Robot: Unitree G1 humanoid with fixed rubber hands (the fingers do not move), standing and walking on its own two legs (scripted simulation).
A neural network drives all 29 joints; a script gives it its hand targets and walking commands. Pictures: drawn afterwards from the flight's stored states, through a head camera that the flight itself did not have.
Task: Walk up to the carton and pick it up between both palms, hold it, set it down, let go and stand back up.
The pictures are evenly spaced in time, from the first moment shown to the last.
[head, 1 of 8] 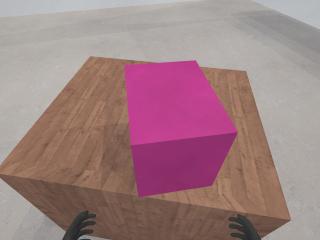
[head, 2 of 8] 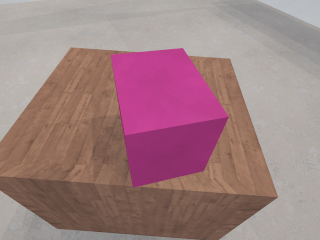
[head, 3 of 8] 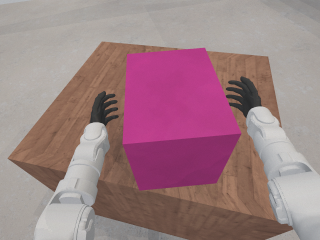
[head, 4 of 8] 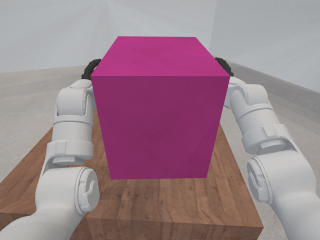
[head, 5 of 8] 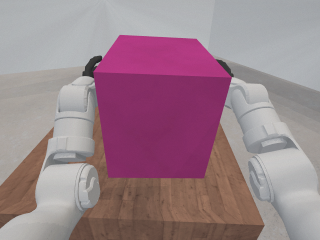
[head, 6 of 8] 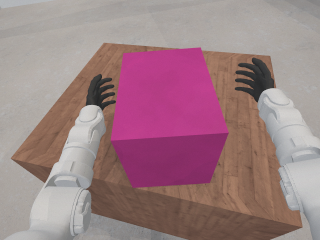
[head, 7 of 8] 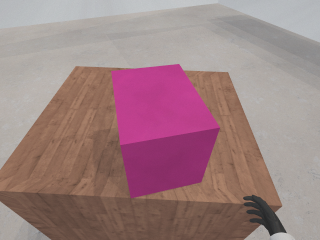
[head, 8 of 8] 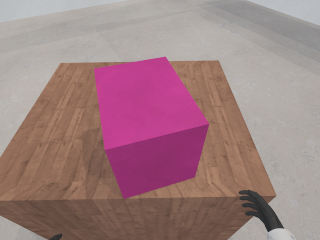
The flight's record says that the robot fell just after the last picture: no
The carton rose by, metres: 0.25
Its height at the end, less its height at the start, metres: +0.00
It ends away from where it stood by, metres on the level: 0.02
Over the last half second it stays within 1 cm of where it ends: yes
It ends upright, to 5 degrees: yes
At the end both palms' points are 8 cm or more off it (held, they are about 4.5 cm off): yes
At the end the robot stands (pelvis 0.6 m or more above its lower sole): yes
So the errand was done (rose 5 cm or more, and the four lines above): yes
